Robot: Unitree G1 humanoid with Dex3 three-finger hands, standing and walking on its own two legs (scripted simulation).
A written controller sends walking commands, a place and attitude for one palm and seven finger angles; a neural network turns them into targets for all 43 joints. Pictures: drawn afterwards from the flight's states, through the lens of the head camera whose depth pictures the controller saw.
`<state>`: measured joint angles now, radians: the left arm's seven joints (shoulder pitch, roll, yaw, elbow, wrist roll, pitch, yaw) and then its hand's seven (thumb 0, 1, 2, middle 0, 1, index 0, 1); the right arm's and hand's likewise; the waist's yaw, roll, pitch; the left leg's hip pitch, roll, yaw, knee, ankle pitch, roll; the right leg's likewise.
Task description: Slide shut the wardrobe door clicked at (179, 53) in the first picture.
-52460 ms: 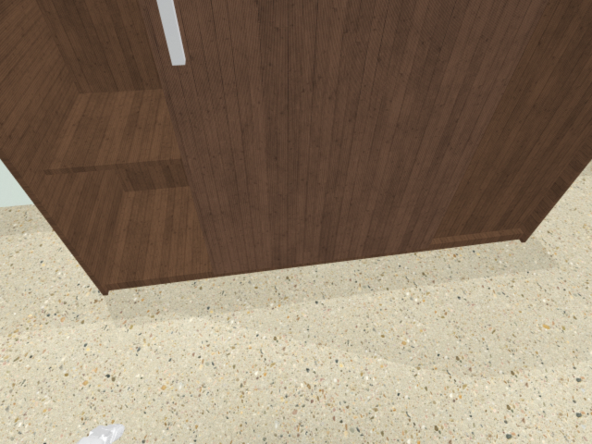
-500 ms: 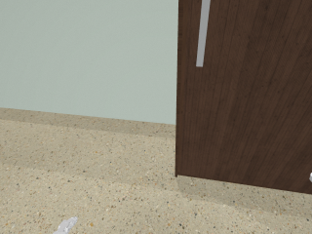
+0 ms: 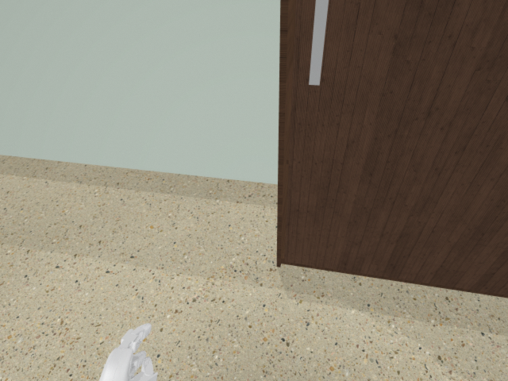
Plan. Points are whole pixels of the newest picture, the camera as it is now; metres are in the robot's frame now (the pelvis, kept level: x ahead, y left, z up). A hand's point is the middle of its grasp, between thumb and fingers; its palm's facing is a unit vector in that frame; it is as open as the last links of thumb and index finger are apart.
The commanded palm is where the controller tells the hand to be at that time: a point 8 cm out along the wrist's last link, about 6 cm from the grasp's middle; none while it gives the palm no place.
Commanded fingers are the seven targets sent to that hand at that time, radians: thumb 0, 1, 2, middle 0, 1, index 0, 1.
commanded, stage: stop stepping back and stand still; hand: right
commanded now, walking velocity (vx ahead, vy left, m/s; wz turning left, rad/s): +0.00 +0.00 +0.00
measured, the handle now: (319, 29) +0.76 -0.10 +0.27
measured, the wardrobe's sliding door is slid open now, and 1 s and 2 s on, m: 0.01 0.01 0.01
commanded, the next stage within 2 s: let the arm hang, fingers relaxed in 0.48 s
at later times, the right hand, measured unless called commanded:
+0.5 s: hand out of the picture +0.23 -0.28 +0.18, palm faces +0.41 +0.80 -0.44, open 7.4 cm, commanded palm +0.17 -0.32 +0.19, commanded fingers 0.00 -0.90 -0.90 0.20 0.30 0.20 0.30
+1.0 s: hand out of the picture +0.00 -0.19 -0.16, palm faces +0.01 +0.99 -0.17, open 7.1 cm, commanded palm none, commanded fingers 0.00 -0.90 -0.90 0.20 0.30 0.20 0.30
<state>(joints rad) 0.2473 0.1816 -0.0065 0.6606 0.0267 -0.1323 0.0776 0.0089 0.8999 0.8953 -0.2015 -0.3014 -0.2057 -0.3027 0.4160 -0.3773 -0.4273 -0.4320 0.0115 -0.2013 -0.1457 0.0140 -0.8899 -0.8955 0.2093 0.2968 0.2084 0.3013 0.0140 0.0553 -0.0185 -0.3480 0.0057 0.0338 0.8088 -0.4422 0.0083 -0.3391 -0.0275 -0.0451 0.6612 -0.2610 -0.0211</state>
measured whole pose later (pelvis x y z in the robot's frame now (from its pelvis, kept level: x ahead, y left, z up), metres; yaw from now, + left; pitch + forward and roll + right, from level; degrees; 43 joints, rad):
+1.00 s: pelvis +0.01 -0.01 +0.02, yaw -2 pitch -1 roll +1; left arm 0.28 0.25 0.00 1.04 0.03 0.03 0.00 0.00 0.90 0.90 -0.20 -0.30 -0.20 -0.30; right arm 0.29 -0.21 0.00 1.06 -0.02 0.03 0.01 0.01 -0.97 -0.89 0.21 0.30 0.21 0.30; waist 0.01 0.02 0.06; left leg -0.22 0.00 0.06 0.43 -0.20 0.01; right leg -0.28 0.00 -0.01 0.48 -0.18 -0.02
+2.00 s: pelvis +0.04 -0.01 +0.03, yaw -1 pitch -1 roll +0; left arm 0.10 0.34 0.00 1.12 0.02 0.00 0.00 0.00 0.90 0.90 -0.20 -0.30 -0.20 -0.30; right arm 0.11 -0.33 -0.01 1.15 -0.01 -0.01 0.01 0.01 -0.91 -0.89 0.20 0.29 0.20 0.30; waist 0.00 -0.01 0.06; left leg -0.09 0.01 0.05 0.30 -0.19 0.00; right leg -0.14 0.02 -0.02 0.32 -0.16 -0.02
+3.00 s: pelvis +0.05 +0.00 +0.03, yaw +0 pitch -2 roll +0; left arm 0.12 0.33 0.01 1.13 0.02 0.00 0.01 0.00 0.90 0.90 -0.20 -0.30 -0.21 -0.30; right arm 0.10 -0.32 -0.01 1.13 -0.01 -0.02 0.00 0.01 -0.91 -0.89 0.20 0.29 0.20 0.30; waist 0.01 -0.01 0.05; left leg -0.05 -0.02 0.04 0.27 -0.19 0.02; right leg -0.09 -0.01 -0.02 0.29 -0.17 0.00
